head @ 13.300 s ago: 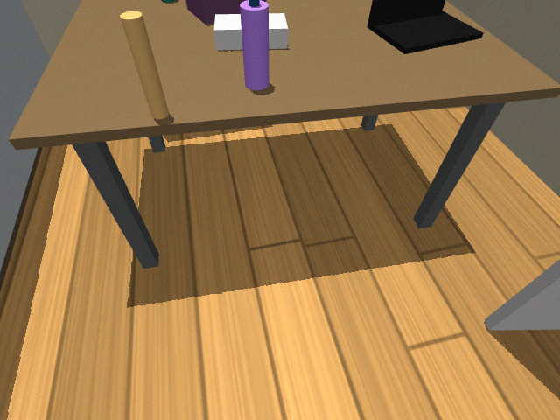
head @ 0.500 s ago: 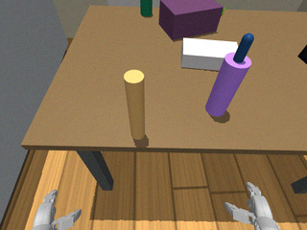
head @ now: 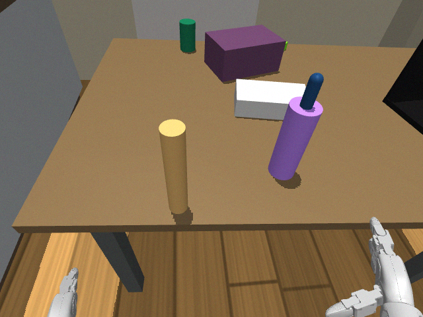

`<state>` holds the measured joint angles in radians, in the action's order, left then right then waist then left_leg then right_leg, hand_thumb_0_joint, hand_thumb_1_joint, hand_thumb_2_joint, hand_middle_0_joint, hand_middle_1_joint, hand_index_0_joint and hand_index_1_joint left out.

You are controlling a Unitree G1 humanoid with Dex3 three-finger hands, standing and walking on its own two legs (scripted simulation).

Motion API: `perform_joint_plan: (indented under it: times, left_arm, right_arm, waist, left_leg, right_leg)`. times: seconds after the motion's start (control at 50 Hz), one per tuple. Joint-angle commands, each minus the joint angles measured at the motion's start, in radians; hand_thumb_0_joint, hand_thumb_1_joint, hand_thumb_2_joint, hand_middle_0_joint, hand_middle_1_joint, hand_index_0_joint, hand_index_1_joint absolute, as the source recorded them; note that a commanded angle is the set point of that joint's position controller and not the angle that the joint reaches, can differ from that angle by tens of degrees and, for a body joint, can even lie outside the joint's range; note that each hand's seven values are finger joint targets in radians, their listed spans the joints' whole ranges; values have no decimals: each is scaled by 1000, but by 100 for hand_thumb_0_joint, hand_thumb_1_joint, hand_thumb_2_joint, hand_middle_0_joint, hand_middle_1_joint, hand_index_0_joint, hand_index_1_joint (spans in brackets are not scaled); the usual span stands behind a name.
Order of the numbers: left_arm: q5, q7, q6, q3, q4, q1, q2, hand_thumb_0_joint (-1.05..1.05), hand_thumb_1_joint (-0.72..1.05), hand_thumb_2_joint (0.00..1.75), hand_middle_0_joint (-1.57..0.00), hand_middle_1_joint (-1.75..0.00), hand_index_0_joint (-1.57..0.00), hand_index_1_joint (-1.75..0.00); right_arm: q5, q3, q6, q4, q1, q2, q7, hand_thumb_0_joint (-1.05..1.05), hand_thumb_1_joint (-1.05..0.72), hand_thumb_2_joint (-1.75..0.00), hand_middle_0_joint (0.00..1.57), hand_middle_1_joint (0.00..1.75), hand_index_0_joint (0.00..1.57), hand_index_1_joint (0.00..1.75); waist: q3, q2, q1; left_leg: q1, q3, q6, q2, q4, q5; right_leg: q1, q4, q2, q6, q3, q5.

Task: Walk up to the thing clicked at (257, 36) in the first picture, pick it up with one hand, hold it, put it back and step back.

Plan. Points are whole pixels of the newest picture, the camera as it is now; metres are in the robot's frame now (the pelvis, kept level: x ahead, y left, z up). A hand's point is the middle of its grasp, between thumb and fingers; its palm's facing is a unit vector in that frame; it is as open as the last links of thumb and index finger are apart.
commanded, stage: rise first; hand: right
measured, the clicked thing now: (296, 130) +0.46 -0.21 +0.11
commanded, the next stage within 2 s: go down in 1.02 s
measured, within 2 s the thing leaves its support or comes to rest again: neither
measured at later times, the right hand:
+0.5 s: hand (375, 266) +0.17 -0.26 +0.08, palm faces +0.32 +0.86 -0.40, open 17.6 cm
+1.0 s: hand (392, 263) +0.16 -0.26 +0.12, palm faces +0.36 +0.83 -0.42, open 17.6 cm
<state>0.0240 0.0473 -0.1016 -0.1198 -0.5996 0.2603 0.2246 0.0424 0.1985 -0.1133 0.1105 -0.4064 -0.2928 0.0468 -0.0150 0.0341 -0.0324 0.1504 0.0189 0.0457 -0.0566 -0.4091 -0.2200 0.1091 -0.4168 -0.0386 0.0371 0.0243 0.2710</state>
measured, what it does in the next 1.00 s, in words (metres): stands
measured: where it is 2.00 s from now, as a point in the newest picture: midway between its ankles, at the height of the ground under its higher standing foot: outside the picture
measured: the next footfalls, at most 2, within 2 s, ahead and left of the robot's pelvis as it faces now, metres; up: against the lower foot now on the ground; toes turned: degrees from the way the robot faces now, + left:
none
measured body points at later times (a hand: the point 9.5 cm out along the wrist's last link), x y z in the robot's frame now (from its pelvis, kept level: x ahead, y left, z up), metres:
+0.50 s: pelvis -0.01 +0.00 +0.00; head -0.02 +0.02 +0.45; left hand +0.15 +0.27 -0.08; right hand +0.15 -0.30 +0.10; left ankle +0.00 +0.15 -0.74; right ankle -0.03 -0.14 -0.74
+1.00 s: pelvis -0.03 +0.01 +0.00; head -0.04 +0.02 +0.45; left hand +0.13 +0.27 -0.08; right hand +0.14 -0.30 +0.14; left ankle +0.00 +0.15 -0.74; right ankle -0.03 -0.14 -0.74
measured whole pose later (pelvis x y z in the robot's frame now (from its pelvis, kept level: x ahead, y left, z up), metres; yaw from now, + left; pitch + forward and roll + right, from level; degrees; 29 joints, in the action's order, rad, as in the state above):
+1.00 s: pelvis -0.03 +0.01 +0.00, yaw -1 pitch -5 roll +0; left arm 0.02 0.03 -0.13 -0.17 -0.62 0.25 0.21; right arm 0.03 0.33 -0.29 -0.16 -0.42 -0.33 0.01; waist -0.06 0.04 -0.04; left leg 0.14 0.03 0.04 -0.06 -0.43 -0.19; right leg 0.10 -0.42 -0.04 0.04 0.04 0.23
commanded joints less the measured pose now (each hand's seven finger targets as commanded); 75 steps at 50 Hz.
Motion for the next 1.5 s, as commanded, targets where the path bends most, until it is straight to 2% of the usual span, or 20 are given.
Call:
perform_joint_plan:
  times: [0.0, 0.1, 0.14, 0.26, 0.32, 0.46, 0.56, 0.58, 0.74, 0.86, 0.9, 0.94, 1.08, 1.12, 1.14, 1.18, 1.28, 1.34, 1.4, 1.48]
  left_arm:
    - [-3, 2, -51, -70, 125, -122, 137, 0, -55, 3, -5, -5, -5, -5]
    - [-10, 6, -51, -65, 140, -109, 132, 0, -55, 4, -5, -5, -5, -6]
    - [-14, 10, -50, -113, 135, -102, 175, 0, -56, 4, -5, -5, -5, -6]
    - [-9, -5, -51, -80, 126, -85, 112, 0, -56, 4, -6, -5, -4, -6]
    - [-7, -10, -52, -73, 122, -88, 105, 0, -56, 5, -6, -5, -4, -6]
    - [-7, -5, -65, -124, 133, -95, 150, 0, -56, 5, -6, -5, -5, -6]
    - [-7, -14, -72, -90, 143, -99, 112, 0, -56, 5, -6, -6, -5, -6]
    - [-6, -9, -74, -131, 149, -109, 149, 0, -56, 6, -6, -6, -5, -7]
    - [-6, -13, -82, -84, 118, -98, 98, 0, -55, 6, -5, -6, -5, -6]
    - [-9, -7, -89, -124, 149, -106, 148, 0, -54, 5, -5, -5, -5, -5]
    - [-6, -13, -88, -95, 123, -102, 108, 0, -54, 6, -5, -6, -5, -6]
    - [-6, -10, -93, -119, 157, -119, 138, 0, -55, 6, -5, -6, -5, -6]
    - [-5, -11, -98, -109, 137, -126, 123, 0, -54, 7, -5, -6, -5, -6]
    - [-5, -12, -99, -104, 137, -109, 118, 0, -50, 0, -5, -5, -7, -3]
    - [-28, -27, -99, -46, 83, -110, 44, 0, -54, 4, -6, -6, -6, -6]
    - [-26, -22, -101, -73, 62, -128, 67, 0, -56, 5, -6, -6, -5, -6]
    - [-34, -3, -91, -137, 37, -189, 161, 0, -54, 3, -6, -6, -6, -5]
    - [-28, 0, -98, -54, 51, -228, 80, 0, -54, 3, -6, -5, -6, -5]
    - [-23, 22, -104, -60, 108, -213, 107, 0, -54, 3, -5, -6, -6, -5]
    - [-19, 41, -93, -88, -3, -132, 122, 0, -55, 4, -5, -5, -6, -5]
  right_arm:
    - [3, 115, -77, -279, 65, -171, 7, 0, 58, -2, 5, 5, 5, 5]
    - [-3, 142, -110, -333, 25, -188, 9, 0, 59, -2, 5, 5, 5, 5]
    - [-1, 165, -117, -342, 13, -200, 9, 0, 58, -2, 5, 5, 5, 5]
    - [3, 172, -144, -412, 3, -186, -7, 0, 57, -2, 5, 5, 5, 5]
    - [3, 156, -155, -423, 1, -169, -12, 0, 57, -2, 5, 5, 5, 5]
    - [4, 197, -179, -460, 17, -199, -13, 0, 57, -2, 5, 5, 5, 5]
    - [4, 210, -197, -468, 16, -198, -15, 0, 56, -3, 5, 5, 5, 5]
    - [5, 221, -201, -471, 36, -213, -14, 0, 56, -3, 5, 5, 5, 5]
    - [3, 222, -223, -468, 54, -207, -16, 0, 57, -3, 5, 5, 5, 5]
    - [5, 256, -238, -466, 73, -234, -13, 0, 59, -3, 5, 5, 5, 5]
    - [6, 250, -243, -479, 80, -224, -16, 0, 57, -4, 5, 5, 5, 5]
    - [7, 265, -245, -476, 76, -237, -14, 0, 58, -4, 5, 5, 5, 6]
    - [10, 270, -260, -502, 85, -241, -19, 0, 58, -5, 5, 6, 5, 6]
    - [10, 267, -262, -503, 67, -232, -20, 0, 53, -4, 5, 6, 6, 6]
    - [-10, 236, -293, -487, 40, -138, -28, 0, 54, -3, 5, 5, 6, 5]
    - [0, 305, -316, -499, 101, -214, -27, 0, 54, -4, 4, 5, 6, 5]
    - [25, 343, -301, -403, 142, -252, -51, 0, 58, -4, 4, 6, 6, 6]
    - [38, 325, -301, -424, 219, -244, -79, 0, 54, -4, 4, 5, 6, 5]
    - [62, 345, -298, -376, 266, -275, -109, 0, 55, -3, 5, 5, 6, 5]
    - [104, 380, -252, -280, 300, -313, -173, 0, 57, -3, 5, 5, 6, 5]
  waist:
    - [59, -4, -9]
    - [77, -20, -16]
    - [88, -24, -10]
    - [62, -17, -14]
    - [31, 4, -9]
    - [32, 8, -8]
    - [31, 1, -19]
    - [34, -5, -10]
    - [19, 5, -20]
    - [32, -10, -12]
    - [17, 23, -22]
    - [22, -8, -18]
    - [15, 3, -19]
    - [19, -13, -20]
    - [33, -49, 0]
    - [59, 12, -15]
    - [31, -7, 11]
    - [59, 9, -2]
    - [88, -30, 19]
    - [62, 59, 28]
  left_leg:
    - [-55, 71, -38, 51, 34, 215]
    - [-80, 68, -36, 48, 32, 213]
    - [-84, 67, -34, 44, 34, 221]
    - [-72, 68, -36, 45, 39, 191]
    - [-53, 70, -38, 46, 39, 171]
    - [-40, 72, -40, 47, 42, 123]
    - [-48, 74, -42, 46, 46, 100]
    - [-44, 74, -41, 47, 49, 87]
    - [-38, 69, -41, 43, 59, 59]
    - [-44, 71, -40, 45, 65, 32]
    - [-38, 71, -43, 44, 64, 26]
    - [-44, 72, -40, 43, 71, 17]
    - [-31, 67, -39, 40, 77, -7]
    - [-38, 74, -39, 46, 75, -8]
    - [-8, 66, -29, 56, 52, 17]
    - [-6, 58, -29, 50, 45, 14]
    - [29, 59, -27, 53, 42, 1]
    - [12, 54, -27, 46, 46, 5]
    - [-3, 55, -22, 48, 48, 27]
    - [21, 58, -28, 49, 35, 68]
  right_leg:
    - [30, 59, 32, -29, -63, -291]
    - [22, 56, 39, -32, -65, -288]
    - [14, 49, 43, -35, -65, -293]
    - [32, 54, 44, -36, -68, -260]
    - [42, 62, 43, -32, -69, -242]
    - [41, 70, 47, -33, -65, -193]
    - [53, 73, 45, -35, -63, -175]
    - [48, 77, 44, -36, -60, -163]
    - [60, 81, 51, -37, -65, -131]
    - [58, 88, 51, -40, -64, -104]
    - [61, 88, 51, -37, -64, -102]
    - [65, 89, 53, -40, -65, -95]
    - [61, 88, 56, -41, -68, -74]
    - [60, 92, 53, -42, -65, -74]
    - [62, 65, 54, -41, -52, -80]
    - [64, 62, 59, -40, -53, -76]
    - [95, 60, 56, -42, -42, -42]
    - [83, 52, 61, -40, -42, -52]
    - [62, 52, 61, -44, -41, -62]
    - [63, 59, 59, -37, -35, -84]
